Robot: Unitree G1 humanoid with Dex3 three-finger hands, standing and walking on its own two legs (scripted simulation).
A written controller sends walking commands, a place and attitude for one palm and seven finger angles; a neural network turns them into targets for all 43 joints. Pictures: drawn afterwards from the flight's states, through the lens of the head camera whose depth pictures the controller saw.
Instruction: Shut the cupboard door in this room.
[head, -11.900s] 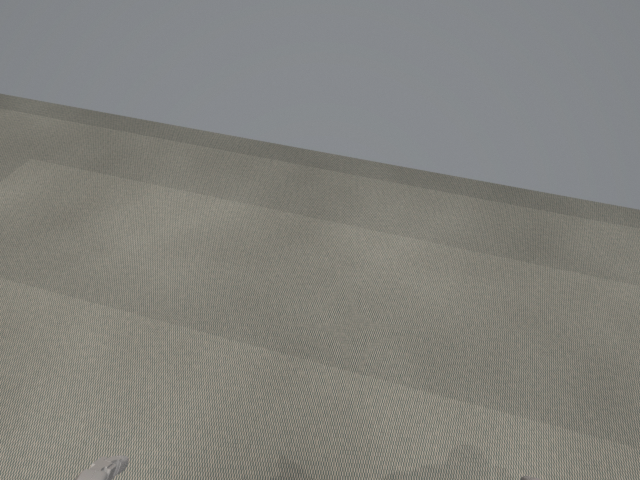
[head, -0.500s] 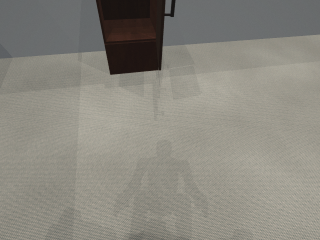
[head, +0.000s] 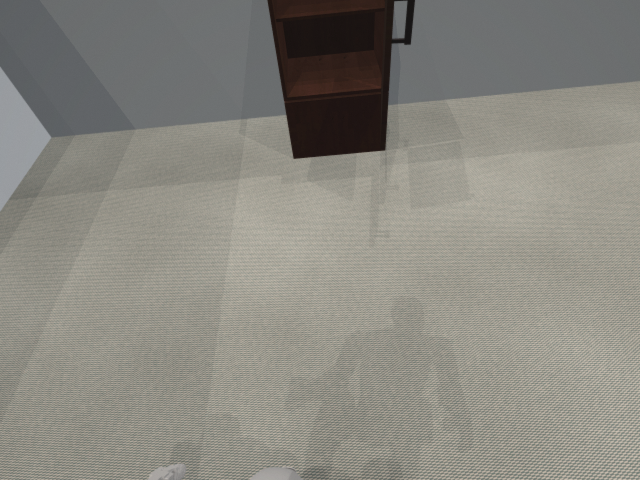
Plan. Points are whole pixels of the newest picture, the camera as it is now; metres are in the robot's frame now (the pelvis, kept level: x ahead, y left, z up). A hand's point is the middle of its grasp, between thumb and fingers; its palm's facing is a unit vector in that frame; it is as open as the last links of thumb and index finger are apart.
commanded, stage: turn or walk to find it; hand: left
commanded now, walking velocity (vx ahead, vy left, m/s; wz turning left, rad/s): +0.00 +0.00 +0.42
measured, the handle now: (402, 20) +1.29 -0.19 +0.01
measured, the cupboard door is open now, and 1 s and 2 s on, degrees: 81 81 81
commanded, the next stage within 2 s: stand and wait in 0.52 s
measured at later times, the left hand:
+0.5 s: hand out of the picture -0.06 +0.25 -0.18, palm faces +0.28 -0.93 -0.23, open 7.4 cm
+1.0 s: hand out of the picture -0.02 +0.21 -0.15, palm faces +0.31 -0.92 -0.25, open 7.3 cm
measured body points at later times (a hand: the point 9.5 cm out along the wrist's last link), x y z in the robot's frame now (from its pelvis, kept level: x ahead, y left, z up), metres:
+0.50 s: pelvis -0.03 +0.05 +0.00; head -0.01 +0.08 +0.45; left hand -0.08 +0.30 -0.17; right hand +0.12 -0.17 -0.13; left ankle -0.06 +0.13 -0.73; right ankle -0.01 -0.09 -0.69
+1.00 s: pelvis -0.04 +0.01 +0.00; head -0.02 -0.01 +0.45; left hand -0.04 +0.25 -0.13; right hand +0.03 -0.21 -0.17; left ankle -0.08 +0.13 -0.70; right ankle -0.01 -0.08 -0.73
